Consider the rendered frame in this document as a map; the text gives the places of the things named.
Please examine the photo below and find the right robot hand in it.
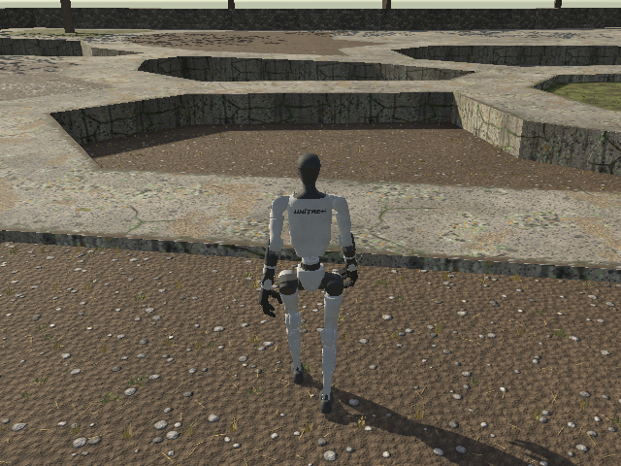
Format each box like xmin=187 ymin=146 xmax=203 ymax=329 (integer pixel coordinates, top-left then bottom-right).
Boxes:
xmin=338 ymin=266 xmax=358 ymax=288

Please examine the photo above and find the right robot foot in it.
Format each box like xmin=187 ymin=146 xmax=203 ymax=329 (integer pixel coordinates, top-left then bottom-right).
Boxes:
xmin=319 ymin=389 xmax=334 ymax=414

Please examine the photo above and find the robot right upper arm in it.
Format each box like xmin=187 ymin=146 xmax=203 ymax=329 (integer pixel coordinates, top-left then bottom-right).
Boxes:
xmin=329 ymin=194 xmax=353 ymax=247

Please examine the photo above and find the left robot hand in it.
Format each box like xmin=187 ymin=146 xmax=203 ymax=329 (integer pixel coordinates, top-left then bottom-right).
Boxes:
xmin=259 ymin=287 xmax=282 ymax=317

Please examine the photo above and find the right robot shin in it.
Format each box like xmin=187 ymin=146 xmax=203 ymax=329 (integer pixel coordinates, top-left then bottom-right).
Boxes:
xmin=322 ymin=330 xmax=338 ymax=400

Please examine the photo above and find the robot left forearm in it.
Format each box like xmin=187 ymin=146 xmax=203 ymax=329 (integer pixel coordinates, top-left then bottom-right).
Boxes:
xmin=261 ymin=237 xmax=279 ymax=290

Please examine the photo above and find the robot left upper arm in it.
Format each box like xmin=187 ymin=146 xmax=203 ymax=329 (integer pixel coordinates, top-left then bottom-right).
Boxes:
xmin=269 ymin=195 xmax=289 ymax=251

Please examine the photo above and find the robot right forearm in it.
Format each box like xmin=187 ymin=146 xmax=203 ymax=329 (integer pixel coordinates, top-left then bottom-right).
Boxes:
xmin=342 ymin=232 xmax=357 ymax=272

